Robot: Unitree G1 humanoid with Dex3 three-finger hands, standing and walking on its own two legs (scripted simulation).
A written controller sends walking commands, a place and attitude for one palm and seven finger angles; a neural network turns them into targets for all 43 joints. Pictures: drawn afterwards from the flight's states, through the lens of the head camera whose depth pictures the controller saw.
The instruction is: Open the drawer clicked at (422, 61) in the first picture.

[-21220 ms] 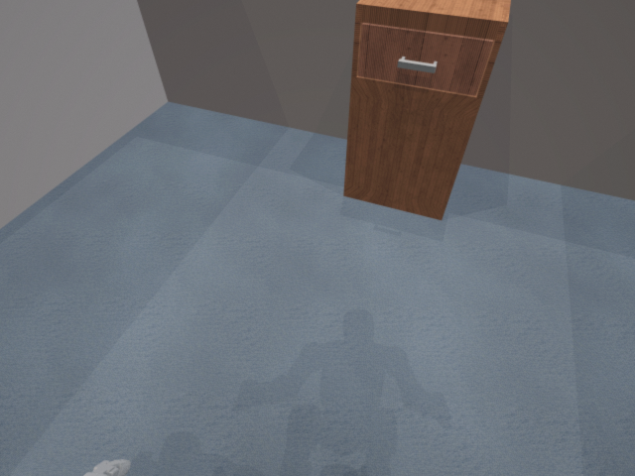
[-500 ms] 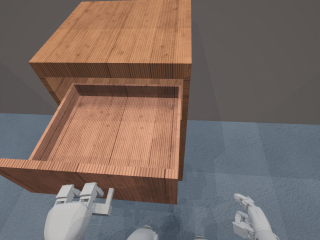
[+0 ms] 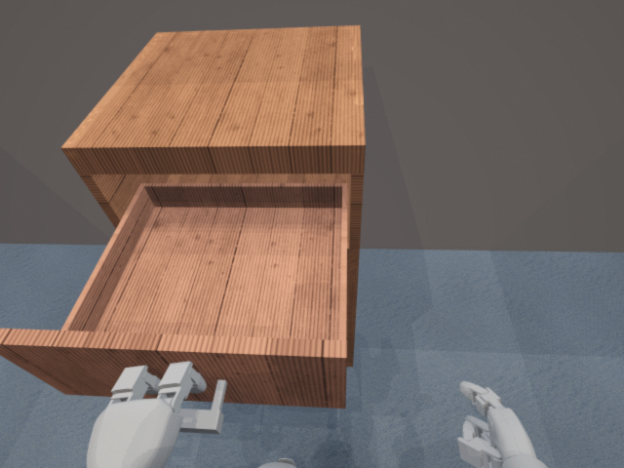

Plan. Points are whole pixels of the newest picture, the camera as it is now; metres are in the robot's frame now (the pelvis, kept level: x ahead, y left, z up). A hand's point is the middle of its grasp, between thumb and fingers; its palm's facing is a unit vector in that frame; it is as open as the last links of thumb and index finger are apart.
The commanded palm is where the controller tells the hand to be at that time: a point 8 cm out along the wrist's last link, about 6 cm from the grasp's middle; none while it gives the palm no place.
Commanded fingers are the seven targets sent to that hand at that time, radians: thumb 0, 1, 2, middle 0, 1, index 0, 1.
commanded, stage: lift the hand off the handle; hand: left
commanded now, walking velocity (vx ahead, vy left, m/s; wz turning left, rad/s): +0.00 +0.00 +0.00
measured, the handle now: (174, 402) +0.20 +0.20 -0.01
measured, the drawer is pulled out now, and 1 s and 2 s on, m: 0.30 0.30 0.30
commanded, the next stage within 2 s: draw the hand back to the body in 1.76 s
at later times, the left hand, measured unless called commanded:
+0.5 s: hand (155, 436) +0.16 +0.20 +0.03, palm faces -0.03 -0.17 -0.98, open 13.3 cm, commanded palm +0.14 +0.19 +0.10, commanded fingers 0.00 -0.50 0.30 -0.30 -1.20 -0.30 -1.20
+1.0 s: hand (148, 423) +0.16 +0.19 +0.06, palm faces +0.00 -0.18 -0.98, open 13.2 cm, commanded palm +0.14 +0.19 +0.14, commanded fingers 0.00 -0.50 0.30 -0.30 -1.20 -0.30 -1.20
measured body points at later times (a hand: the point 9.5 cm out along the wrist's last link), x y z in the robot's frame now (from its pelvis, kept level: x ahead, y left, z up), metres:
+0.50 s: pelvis +0.01 +0.00 +0.01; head +0.03 -0.03 +0.46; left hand +0.15 +0.20 +0.08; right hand +0.22 -0.21 -0.07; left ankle +0.02 +0.10 -0.67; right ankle -0.01 -0.09 -0.67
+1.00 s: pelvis +0.01 +0.00 +0.03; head +0.02 -0.04 +0.47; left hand +0.16 +0.20 +0.12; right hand +0.22 -0.21 -0.06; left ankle +0.02 +0.10 -0.67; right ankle -0.01 -0.09 -0.67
